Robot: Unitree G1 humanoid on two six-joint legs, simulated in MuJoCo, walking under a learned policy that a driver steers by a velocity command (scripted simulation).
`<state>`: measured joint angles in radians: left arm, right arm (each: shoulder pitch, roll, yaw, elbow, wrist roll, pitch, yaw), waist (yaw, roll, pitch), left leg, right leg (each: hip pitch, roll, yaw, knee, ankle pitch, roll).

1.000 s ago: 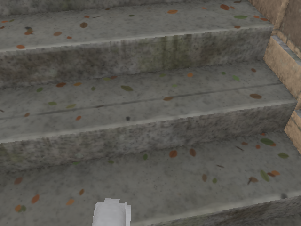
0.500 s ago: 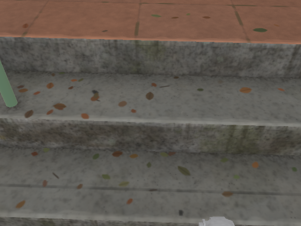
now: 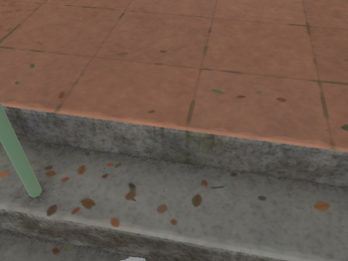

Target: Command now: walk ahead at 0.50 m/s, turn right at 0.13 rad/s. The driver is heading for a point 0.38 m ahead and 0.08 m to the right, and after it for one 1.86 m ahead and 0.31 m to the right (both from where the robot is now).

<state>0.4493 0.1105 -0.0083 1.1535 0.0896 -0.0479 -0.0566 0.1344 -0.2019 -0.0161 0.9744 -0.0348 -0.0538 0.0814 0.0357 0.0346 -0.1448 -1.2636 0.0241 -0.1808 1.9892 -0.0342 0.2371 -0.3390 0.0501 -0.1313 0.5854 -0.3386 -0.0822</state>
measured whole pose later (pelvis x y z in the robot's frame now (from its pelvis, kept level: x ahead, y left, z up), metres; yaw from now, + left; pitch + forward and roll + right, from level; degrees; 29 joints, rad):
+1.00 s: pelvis +0.51 -0.09 +0.25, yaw -22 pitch +7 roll -2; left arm 0.06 0.16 0.01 0.90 0.06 -0.02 -0.06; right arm 0.42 -0.15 -0.03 1.16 -0.04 -0.13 0.13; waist 0.00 0.03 -0.11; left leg -0.44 0.04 -0.18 1.45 0.06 0.12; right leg -0.76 0.02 -0.15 1.13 -0.44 -0.09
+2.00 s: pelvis +1.05 -0.16 +0.49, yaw -1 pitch +4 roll +1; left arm -0.02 0.20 0.03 0.79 0.03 -0.06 -0.06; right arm 0.38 -0.18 -0.03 1.01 -0.03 -0.15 0.05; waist -0.06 0.00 -0.08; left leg 0.01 -0.09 -0.10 0.39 -0.45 0.07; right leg -0.63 -0.03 -0.05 0.61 0.01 -0.05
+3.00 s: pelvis +1.55 -0.30 +0.51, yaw -20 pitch +4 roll +2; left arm 0.01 0.23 0.04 0.65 -0.01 -0.08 -0.01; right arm 0.40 -0.26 -0.07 0.85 0.03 -0.06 0.00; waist -0.12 -0.02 -0.03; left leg -0.15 -0.03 -0.05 0.39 -0.32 0.00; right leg -0.53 -0.05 0.04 0.55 -0.10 -0.01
